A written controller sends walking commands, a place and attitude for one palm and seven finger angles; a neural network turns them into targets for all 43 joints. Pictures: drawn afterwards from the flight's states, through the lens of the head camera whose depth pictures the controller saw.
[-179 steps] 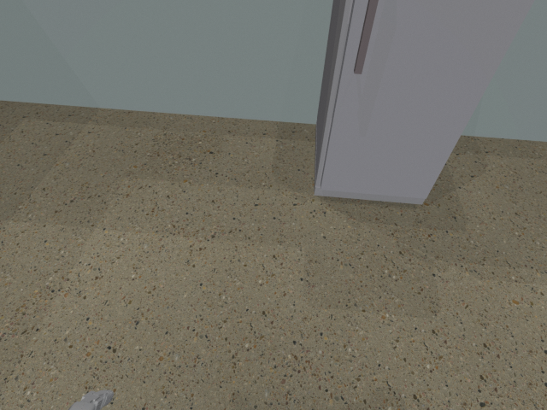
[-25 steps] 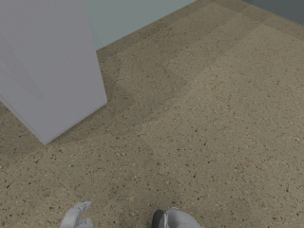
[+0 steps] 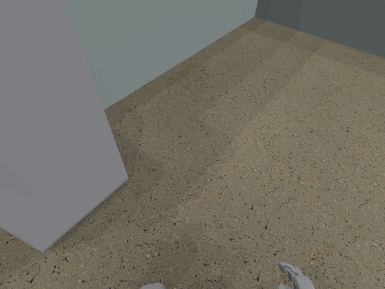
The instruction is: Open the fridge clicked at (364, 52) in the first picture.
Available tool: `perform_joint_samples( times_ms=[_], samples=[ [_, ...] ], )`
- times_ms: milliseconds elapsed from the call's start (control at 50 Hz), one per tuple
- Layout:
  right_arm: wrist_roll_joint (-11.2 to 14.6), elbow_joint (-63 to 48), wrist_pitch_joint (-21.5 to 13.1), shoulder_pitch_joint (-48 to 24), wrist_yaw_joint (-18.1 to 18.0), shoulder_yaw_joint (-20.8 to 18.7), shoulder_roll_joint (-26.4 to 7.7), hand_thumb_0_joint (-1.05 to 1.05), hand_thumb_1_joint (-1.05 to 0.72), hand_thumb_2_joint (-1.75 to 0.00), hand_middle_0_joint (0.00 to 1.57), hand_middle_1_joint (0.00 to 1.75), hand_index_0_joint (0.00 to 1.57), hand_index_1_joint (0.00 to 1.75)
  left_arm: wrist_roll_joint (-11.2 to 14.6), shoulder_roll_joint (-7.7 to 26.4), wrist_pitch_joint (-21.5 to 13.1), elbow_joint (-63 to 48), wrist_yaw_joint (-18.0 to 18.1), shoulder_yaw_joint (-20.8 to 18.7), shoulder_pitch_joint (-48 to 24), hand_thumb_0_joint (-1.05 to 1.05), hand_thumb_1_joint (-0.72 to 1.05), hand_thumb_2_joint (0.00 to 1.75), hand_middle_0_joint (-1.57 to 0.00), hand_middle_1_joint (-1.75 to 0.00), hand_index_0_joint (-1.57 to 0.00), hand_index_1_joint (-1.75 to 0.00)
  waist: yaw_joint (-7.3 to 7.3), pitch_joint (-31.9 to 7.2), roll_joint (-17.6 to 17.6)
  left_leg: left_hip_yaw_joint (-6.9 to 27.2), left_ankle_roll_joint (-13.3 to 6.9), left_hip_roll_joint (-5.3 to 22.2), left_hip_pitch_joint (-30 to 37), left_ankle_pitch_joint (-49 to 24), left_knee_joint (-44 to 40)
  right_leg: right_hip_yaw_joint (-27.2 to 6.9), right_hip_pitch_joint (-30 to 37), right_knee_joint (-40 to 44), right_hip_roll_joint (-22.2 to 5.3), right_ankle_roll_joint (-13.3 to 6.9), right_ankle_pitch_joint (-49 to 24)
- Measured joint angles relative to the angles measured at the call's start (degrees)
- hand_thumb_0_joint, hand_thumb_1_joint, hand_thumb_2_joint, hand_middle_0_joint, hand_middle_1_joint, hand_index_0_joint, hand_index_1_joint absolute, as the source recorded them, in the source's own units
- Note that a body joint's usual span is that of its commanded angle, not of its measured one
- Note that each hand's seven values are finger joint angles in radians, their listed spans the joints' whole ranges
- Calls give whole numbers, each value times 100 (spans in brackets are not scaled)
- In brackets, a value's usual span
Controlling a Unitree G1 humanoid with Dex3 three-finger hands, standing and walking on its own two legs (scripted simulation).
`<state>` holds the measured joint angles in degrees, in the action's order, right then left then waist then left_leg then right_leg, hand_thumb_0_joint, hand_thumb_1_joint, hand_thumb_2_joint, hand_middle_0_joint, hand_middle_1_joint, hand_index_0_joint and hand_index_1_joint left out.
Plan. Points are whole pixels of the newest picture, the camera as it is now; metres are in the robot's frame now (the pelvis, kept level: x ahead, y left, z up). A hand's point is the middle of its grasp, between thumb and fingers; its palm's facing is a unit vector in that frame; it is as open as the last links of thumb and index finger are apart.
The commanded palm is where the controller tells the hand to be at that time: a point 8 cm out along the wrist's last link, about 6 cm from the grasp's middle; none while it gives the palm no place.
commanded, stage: turn to face it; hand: left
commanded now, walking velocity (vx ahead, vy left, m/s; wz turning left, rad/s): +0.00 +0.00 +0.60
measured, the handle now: out of the picture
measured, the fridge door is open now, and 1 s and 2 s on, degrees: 0 0 0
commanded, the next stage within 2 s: take the last steps up to it in 1.84 s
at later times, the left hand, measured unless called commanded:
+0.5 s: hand (128, 278) +0.15 +0.17 -0.14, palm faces +0.11 -0.96 -0.25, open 7.3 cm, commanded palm none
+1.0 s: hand out of the picture -0.03 +0.23 -0.18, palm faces +0.47 -0.85 -0.25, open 7.3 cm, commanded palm none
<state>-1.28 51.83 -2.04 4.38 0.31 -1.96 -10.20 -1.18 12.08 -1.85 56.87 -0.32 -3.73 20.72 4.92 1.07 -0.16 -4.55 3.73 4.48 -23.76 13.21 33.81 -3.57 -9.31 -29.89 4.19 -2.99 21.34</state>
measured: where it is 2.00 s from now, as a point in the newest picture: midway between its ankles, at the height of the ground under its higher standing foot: outside the picture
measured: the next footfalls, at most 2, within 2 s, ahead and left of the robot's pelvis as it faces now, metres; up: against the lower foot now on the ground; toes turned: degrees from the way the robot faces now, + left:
left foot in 0.02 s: +0.11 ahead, +0.13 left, +0.00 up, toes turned +6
right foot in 0.42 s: +0.12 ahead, -0.11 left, +0.00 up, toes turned +0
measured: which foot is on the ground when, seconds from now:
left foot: up 0.00-0.00, down 0.02-0.42, up 0.44-0.86, down 0.88-1.00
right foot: down 0.00-0.02, up 0.04-0.40, down 0.42-0.88, up 0.90-1.00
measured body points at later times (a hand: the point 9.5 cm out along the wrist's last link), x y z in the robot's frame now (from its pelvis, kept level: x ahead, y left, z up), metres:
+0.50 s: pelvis +0.06 -0.01 +0.00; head +0.09 -0.05 +0.45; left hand +0.15 +0.22 -0.12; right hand +0.05 -0.25 -0.17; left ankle +0.05 +0.12 -0.69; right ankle +0.07 -0.11 -0.73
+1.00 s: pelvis +0.04 +0.02 +0.00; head +0.07 +0.06 +0.44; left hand -0.05 +0.28 -0.16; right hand +0.27 -0.17 -0.12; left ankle +0.01 +0.11 -0.73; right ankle +0.07 -0.12 -0.67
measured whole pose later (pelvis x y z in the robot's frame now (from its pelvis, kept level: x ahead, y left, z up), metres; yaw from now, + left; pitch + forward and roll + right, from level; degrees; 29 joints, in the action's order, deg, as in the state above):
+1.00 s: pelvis +0.04 +0.02 +0.00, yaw +26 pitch +0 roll -1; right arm -1.2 51.0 0.9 6.4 0.8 -3.5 -13.8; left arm -1.2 16.0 4.5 55.5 0.8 -4.4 13.3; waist 1.6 5.2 -3.3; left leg -5.3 -2.2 1.5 -18.0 17.5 35.1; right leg 6.8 -25.8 -61.5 -8.2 4.7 29.6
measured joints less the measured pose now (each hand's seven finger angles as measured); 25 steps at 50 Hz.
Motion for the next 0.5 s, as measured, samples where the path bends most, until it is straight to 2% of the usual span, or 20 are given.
perform_joint_samples(
  times_ms=[20, 80, 120, 140, 200, 260, 360, 400, 440, 480, 500],
  samples=[
    [-15, -8, -53, -18, -23, 24, 3, 0, -91, -90, 20, 30, 20, 30, 30, 5, 25, 28, 8, -9, 78, 0, 91, 90, -20, -30, -20, -30, -2, -10, -26, -71, -121, -20, 206, -364, -259, -62, -93, -333, 15, 49, 157],
    [-33, 1, -139, -5, -54, 120, 102, 0, -91, -90, 20, 30, 20, 30, 63, 74, 115, 241, 59, 8, 18, 0, 91, 90, -20, -30, -20, -30, -97, 114, -261, -336, -429, -70, 420, -8, 10, 78, -753, -2383, -152, 245, 859],
    [-35, 71, -142, 158, -89, 164, 149, 0, -91, -90, 20, 30, 20, 30, 41, 81, 156, 336, 85, 25, -73, 0, 91, 90, -20, -30, -20, -30, -224, 103, -296, -403, -479, -64, 664, 120, -142, 284, -1086, -3045, -296, 357, 923],
    [-31, 130, -134, 268, -108, 168, 160, 0, -91, -90, 20, 30, 20, 30, 31, 77, 175, 356, 80, 39, -160, 0, 91, 90, -20, -30, -20, -30, -295, 101, -287, -387, -453, -68, 775, 92, -267, 397, -1181, -3067, -392, 401, 877],
    [-13, 395, -49, 624, -133, 159, 155, 0, -91, -90, 20, 30, 20, 30, 30, 30, 207, 268, 65, 98, -499, 0, 91, 90, -20, -30, -20, -30, -439, 116, -227, -263, -479, -122, 978, -36, -583, 581, -1279, -2430, -641, 506, 601],
    [11, 644, 95, 937, -144, 68, 85, 0, -93, -90, 20, 30, 20, 30, 37, -62, 232, 109, 65, 135, -835, 0, 91, 90, -20, -30, -20, -30, -550, 128, -174, -128, -491, -216, 1009, -86, -704, 570, -1306, -1839, -770, 566, 292],
    [-22, 870, 332, 1338, -86, -49, 0, 0, -93, -90, 20, 30, 20, 30, 44, -215, 295, -104, 82, 128, -1235, 0, 91, 90, -20, -30, -20, -30, -739, 131, -26, 123, -415, -336, 872, -67, -632, 616, -1123, -1151, -736, 602, 41],
    [-12, 891, 389, 1455, -68, -95, -21, 0, -92, -90, 20, 30, 20, 30, 58, -251, 267, -182, 87, 124, -1300, 0, 91, 90, -20, -30, -20, -30, -783, 119, 42, 219, -343, -377, 755, -3, -475, 677, -838, -514, -679, 602, -323],
    [23, 903, 444, 1491, -46, -156, -83, 0, -92, -90, 20, 30, 20, 30, 30, -331, 200, -209, 117, 129, -1344, 0, 91, 90, -20, -30, -20, -30, -808, 159, 220, 349, -253, -353, 562, 380, -39, 819, -686, -239, -616, 269, -550],
    [18, 875, 529, 1492, -34, -213, -113, 0, -92, -90, 20, 30, 20, 30, 15, -374, 179, -263, 126, 168, -1320, 0, 91, 90, -20, -30, -20, -30, -847, 151, 268, 363, -186, -431, 169, 1145, 1030, 980, -626, -244, -713, 128, -469],
    [9, 863, 565, 1476, -22, -239, -128, 0, -92, -90, 20, 30, 20, 30, 17, -390, 181, -282, 135, 173, -1295, 0, 91, 90, -20, -30, -20, -30, -843, 138, 270, 338, -149, -445, -25, 1256, 1614, 1054, -562, -176, -766, 109, -460]
  ],
)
